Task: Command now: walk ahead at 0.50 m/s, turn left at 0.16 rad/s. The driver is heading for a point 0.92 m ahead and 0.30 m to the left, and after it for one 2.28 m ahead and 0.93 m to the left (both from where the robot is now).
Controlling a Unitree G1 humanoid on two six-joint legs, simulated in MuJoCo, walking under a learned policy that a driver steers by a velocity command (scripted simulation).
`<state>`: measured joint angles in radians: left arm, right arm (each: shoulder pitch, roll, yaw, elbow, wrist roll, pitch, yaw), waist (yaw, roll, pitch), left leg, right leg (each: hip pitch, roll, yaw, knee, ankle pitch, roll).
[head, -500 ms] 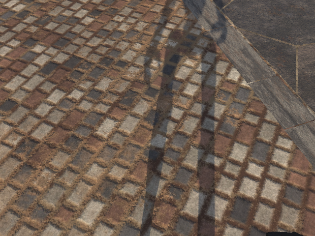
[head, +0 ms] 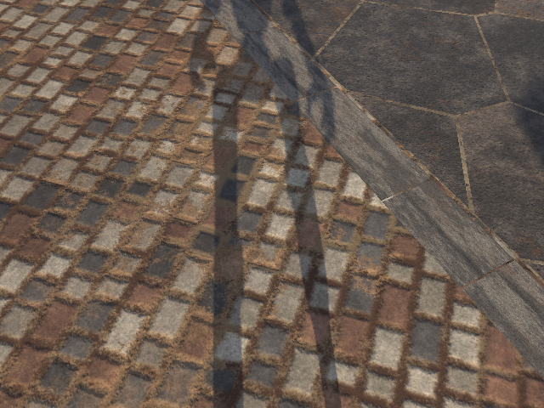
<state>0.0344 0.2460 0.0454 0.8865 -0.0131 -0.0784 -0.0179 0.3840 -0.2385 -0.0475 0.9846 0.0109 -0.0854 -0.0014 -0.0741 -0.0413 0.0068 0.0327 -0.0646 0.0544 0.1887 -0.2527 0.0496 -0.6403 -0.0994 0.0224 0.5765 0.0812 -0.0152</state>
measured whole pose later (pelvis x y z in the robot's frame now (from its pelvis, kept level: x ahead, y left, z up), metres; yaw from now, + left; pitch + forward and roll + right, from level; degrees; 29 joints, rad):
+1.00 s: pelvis +0.52 +0.11 +0.00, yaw +32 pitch +2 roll -1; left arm 0.00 0.28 0.07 0.79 0.00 -0.10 0.00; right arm 0.34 -0.26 -0.08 0.78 0.02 -0.06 -0.01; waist -0.06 -0.04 0.03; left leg -0.12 -0.11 -0.12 0.33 -0.23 0.10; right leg -0.65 -0.08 0.10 0.63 0.04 0.05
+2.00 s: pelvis +0.86 +0.30 -0.01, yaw +36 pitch +0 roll +1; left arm 0.23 0.25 0.03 0.96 0.02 0.01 0.03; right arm 0.15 -0.22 -0.03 0.86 -0.02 -0.01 -0.02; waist 0.01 0.01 0.00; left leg -0.33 -0.02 0.01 0.50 -0.17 0.01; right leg -0.24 -0.05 0.01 0.56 -0.31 0.03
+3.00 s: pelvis +0.92 +0.35 -0.01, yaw +36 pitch +0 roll +0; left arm 0.24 0.21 0.02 1.06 -0.01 0.00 0.04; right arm 0.15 -0.21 -0.03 1.10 0.02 -0.02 -0.01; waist 0.00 -0.01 0.03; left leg -0.21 -0.03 0.04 0.52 -0.31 0.04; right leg -0.11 -0.04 0.00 0.49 -0.37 0.03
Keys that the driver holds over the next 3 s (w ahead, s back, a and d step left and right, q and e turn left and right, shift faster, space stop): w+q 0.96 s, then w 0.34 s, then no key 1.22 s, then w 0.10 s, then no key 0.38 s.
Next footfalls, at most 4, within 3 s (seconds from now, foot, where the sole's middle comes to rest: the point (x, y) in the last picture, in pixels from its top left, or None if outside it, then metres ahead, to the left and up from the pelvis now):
0.10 right None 0.25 -0.14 -0.78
0.64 left None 0.48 0.17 -0.78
1.16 right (207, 286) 0.84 0.14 -0.78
1.62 left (99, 280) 0.88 0.44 -0.78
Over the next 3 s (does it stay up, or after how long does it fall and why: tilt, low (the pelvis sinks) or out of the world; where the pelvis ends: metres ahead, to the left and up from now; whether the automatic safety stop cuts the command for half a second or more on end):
stays up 0.92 0.35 -0.01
